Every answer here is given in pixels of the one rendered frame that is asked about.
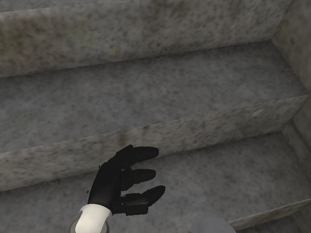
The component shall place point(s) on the right robot thigh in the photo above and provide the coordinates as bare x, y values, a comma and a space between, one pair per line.
211, 224

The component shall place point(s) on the left robot forearm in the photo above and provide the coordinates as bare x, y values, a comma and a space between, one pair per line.
92, 218

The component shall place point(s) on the left robot hand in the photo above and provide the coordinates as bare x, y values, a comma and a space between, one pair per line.
110, 181

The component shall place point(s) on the robot right shin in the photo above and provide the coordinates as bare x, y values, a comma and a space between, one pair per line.
208, 215

